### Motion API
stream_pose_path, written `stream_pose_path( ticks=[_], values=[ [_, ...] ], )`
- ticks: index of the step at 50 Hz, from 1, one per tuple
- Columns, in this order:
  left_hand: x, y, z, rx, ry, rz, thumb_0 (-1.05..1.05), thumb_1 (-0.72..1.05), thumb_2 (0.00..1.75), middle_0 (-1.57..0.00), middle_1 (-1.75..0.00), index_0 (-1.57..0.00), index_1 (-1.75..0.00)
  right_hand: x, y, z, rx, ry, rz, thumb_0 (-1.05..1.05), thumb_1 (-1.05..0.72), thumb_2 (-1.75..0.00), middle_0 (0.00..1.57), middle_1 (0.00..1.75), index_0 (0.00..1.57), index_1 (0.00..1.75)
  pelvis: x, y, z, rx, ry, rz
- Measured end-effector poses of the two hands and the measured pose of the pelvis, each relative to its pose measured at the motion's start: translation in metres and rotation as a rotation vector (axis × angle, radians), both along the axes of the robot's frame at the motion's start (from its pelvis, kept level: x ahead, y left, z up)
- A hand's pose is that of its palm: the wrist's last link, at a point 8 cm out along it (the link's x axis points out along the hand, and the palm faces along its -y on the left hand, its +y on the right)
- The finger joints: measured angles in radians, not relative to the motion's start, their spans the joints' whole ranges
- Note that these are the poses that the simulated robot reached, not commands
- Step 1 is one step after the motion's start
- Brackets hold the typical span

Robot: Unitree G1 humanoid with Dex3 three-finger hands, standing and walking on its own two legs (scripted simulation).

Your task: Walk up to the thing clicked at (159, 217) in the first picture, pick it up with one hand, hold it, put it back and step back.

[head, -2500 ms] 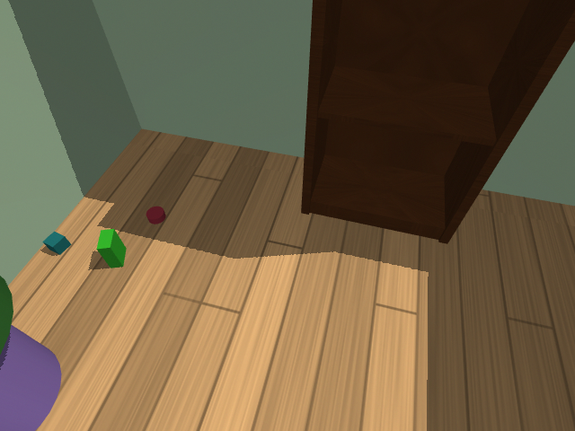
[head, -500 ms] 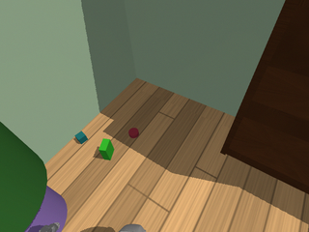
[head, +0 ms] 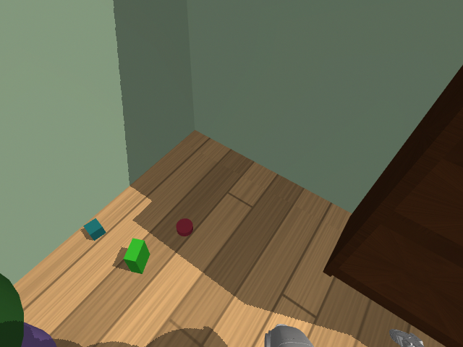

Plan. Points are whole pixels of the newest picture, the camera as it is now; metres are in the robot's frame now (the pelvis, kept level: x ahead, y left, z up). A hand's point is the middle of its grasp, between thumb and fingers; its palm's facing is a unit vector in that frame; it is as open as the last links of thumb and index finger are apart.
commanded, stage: walk up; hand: left
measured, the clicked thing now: (184, 227) +0.70 +0.20 -0.75
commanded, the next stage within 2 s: none
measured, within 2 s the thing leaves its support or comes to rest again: neither
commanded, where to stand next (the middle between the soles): +0.32 -0.03 m, yaw +0 degrees
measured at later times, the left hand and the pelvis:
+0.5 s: hand (108, 312) +0.20 +0.24 -0.13, palm faces +0.00 -0.92 -0.38, open 7.4 cm; pelvis +0.17 -0.04 +0.00, yaw +1 degrees
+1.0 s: hand (136, 255) +0.32 +0.22 -0.16, palm faces -0.04 -0.92 -0.38, open 7.4 cm; pelvis +0.24 -0.04 -0.02, yaw +0 degrees
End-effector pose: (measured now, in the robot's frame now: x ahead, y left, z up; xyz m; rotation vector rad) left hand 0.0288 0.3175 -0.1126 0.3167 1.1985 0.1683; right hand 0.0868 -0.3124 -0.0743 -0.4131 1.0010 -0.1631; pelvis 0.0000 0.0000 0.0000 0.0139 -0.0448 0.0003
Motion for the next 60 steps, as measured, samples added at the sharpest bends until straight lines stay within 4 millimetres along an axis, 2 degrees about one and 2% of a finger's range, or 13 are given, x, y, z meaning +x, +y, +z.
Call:
stream_pose_path(
  ticks=[7, 10, 12, 16, 20, 26, 29, 32, 36, 40, 45, 50, 60],
  values=[
    [0.078, -0.016, 0.019, 0.051, -0.047, -0.048, 0.01, 0.90, 0.90, -0.20, -0.30, -0.20, -0.30, 0.012, -0.037, -0.021, 0.023, 0.076, -0.061, 0.00, -0.90, -0.90, 0.20, 0.30, 0.20, 0.30, 0.052, -0.024, -0.004, 0.013, 0.008, -0.011],
    [0.108, -0.024, 0.022, 0.097, -0.100, -0.046, 0.01, 0.90, 0.90, -0.20, -0.30, -0.20, -0.30, 0.027, -0.056, -0.039, 0.024, 0.117, -0.075, 0.00, -0.90, -0.90, 0.20, 0.30, 0.20, 0.30, 0.076, -0.039, -0.013, -0.008, 0.005, -0.004],
    [0.120, -0.031, 0.027, 0.107, -0.126, -0.035, 0.01, 0.90, 0.90, -0.20, -0.30, -0.20, -0.30, 0.041, -0.059, -0.044, 0.027, 0.147, -0.073, 0.01, -0.90, -0.90, 0.20, 0.30, 0.20, 0.30, 0.088, -0.044, -0.012, -0.005, 0.003, -0.001],
    [0.134, -0.040, 0.038, 0.104, -0.125, -0.008, 0.00, 0.90, 0.90, -0.20, -0.30, -0.20, -0.30, 0.076, -0.057, -0.041, 0.052, 0.149, -0.045, 0.01, -0.90, -0.90, 0.20, 0.30, 0.20, 0.29, 0.111, -0.048, -0.002, -0.008, 0.004, 0.006],
    [0.142, -0.041, 0.037, 0.090, -0.085, 0.002, 0.00, 0.90, 0.90, -0.20, -0.30, -0.20, -0.30, 0.113, -0.050, -0.032, 0.065, 0.133, -0.015, 0.01, -0.90, -0.90, 0.20, 0.30, 0.20, 0.29, 0.135, -0.048, 0.003, -0.010, 0.009, 0.008],
    [0.163, -0.029, 0.015, 0.050, -0.037, 0.025, 0.01, 0.90, 0.90, -0.20, -0.30, -0.20, -0.30, 0.168, -0.038, -0.023, 0.032, 0.111, 0.011, 0.00, -0.90, -0.90, 0.20, 0.30, 0.20, 0.29, 0.177, -0.035, -0.003, -0.028, 0.012, 0.019],
    [0.183, -0.020, -0.004, 0.038, -0.012, 0.034, 0.01, 0.90, 0.90, -0.20, -0.30, -0.20, -0.30, 0.193, -0.031, -0.022, -0.008, 0.078, 0.005, 0.00, -0.90, -0.90, 0.20, 0.30, 0.20, 0.30, 0.198, -0.025, -0.012, -0.015, 0.009, 0.021],
    [0.207, -0.021, -0.010, 0.027, 0.008, 0.026, 0.01, 0.90, 0.90, -0.20, -0.30, -0.20, -0.30, 0.209, -0.025, -0.015, -0.015, 0.050, -0.014, 0.00, -0.90, -0.90, 0.20, 0.30, 0.20, 0.30, 0.211, -0.021, -0.010, -0.022, 0.004, 0.016],
    [0.240, -0.027, -0.010, 0.011, -0.018, 0.010, 0.01, 0.90, 0.90, -0.20, -0.30, -0.20, -0.30, 0.218, -0.024, -0.007, -0.028, 0.055, -0.023, 0.00, -0.90, -0.90, 0.20, 0.30, 0.20, 0.30, 0.223, -0.022, -0.004, -0.021, 0.003, 0.009],
    [0.263, -0.034, -0.010, 0.015, -0.031, -0.005, 0.01, 0.90, 0.90, -0.20, -0.30, -0.20, -0.30, 0.225, -0.029, -0.014, -0.032, 0.072, -0.032, 0.00, -0.90, -0.90, 0.20, 0.30, 0.20, 0.30, 0.230, -0.027, -0.006, -0.019, 0.004, 0.001],
    [0.274, -0.043, -0.013, 0.054, -0.033, -0.003, 0.00, 0.90, 0.90, -0.20, -0.30, -0.20, -0.30, 0.235, -0.039, -0.039, 0.005, 0.085, -0.065, 0.00, -0.90, -0.90, 0.20, 0.30, 0.20, 0.30, 0.236, -0.038, -0.018, -0.031, -0.007, -0.005],
    [0.285, -0.050, -0.007, 0.058, -0.031, -0.011, 0.01, 0.90, 0.90, -0.20, -0.30, -0.20, -0.30, 0.236, -0.033, -0.052, 0.054, 0.120, -0.089, 0.00, -0.90, -0.90, 0.20, 0.30, 0.20, 0.29, 0.239, -0.040, -0.015, -0.007, -0.006, -0.007],
    [0.314, -0.058, 0.005, 0.021, -0.046, 0.000, 0.01, 0.90, 0.90, -0.20, -0.30, -0.20, -0.30, 0.224, -0.022, -0.046, 0.084, 0.224, -0.100, 0.00, -0.90, -0.90, 0.20, 0.30, 0.20, 0.30, 0.251, -0.039, 0.003, -0.006, 0.004, -0.003]
  ],
)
